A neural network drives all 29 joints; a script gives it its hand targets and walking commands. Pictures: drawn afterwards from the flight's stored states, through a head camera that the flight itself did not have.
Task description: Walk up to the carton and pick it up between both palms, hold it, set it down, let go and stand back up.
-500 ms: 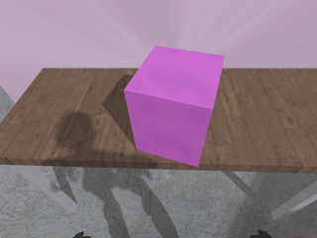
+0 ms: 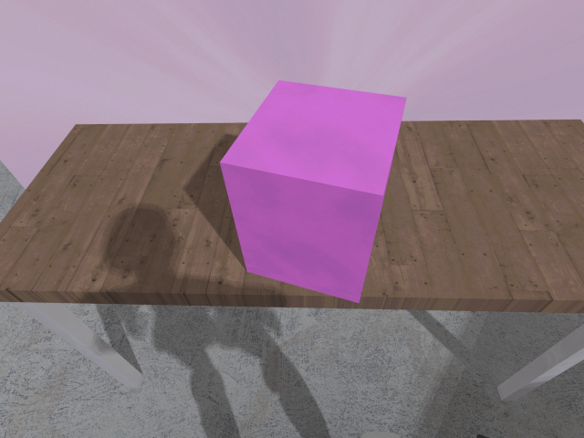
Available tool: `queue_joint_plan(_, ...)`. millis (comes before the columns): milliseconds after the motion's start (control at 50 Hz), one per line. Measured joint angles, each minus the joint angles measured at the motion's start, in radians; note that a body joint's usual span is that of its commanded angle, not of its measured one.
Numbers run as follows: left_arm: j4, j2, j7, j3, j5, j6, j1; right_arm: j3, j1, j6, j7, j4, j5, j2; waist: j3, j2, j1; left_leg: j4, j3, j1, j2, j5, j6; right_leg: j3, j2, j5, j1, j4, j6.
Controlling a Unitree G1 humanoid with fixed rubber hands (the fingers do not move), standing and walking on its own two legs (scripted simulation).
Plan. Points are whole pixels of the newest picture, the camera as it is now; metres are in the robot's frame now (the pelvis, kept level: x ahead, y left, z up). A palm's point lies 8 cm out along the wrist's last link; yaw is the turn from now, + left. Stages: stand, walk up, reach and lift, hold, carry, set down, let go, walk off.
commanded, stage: stand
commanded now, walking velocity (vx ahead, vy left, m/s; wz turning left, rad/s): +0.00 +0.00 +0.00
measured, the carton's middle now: (319, 192) +0.45 -0.03 +0.07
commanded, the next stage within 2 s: none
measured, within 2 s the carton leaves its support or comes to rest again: neither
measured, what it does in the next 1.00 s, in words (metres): stands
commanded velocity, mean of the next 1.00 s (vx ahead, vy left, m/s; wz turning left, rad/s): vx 0.00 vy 0.00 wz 0.00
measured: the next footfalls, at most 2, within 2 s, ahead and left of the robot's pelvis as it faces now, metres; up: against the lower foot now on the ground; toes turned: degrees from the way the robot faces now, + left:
none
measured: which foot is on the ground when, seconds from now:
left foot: down 0.00-1.00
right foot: down 0.00-1.00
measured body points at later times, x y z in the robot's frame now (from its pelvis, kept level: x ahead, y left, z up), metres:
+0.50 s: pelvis +0.01 +0.00 +0.00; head +0.01 +0.00 +0.45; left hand +0.09 +0.25 -0.12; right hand +0.06 -0.26 -0.13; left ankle +0.01 +0.14 -0.73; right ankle +0.06 -0.13 -0.73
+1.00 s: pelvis +0.02 +0.00 +0.00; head +0.03 +0.00 +0.45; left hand +0.10 +0.25 -0.13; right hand +0.07 -0.26 -0.13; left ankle +0.01 +0.14 -0.73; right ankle +0.06 -0.13 -0.73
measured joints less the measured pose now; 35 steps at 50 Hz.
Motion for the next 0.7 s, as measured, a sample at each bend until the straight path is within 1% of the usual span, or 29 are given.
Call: queue_joint_plan(700, 0.043, -0.005, 0.008, -0.003, -0.006, 0.004, -0.022, 0.011, -0.008, 0.002, -0.01, 0.052, 0.003, 0.005, 0.0, -0.008, 0.001, -0.019, 0.012, 0.023, 0.014, -0.015, -0.006, 0.01, 0.015, -0.012, 0.014, -0.015, -0.005)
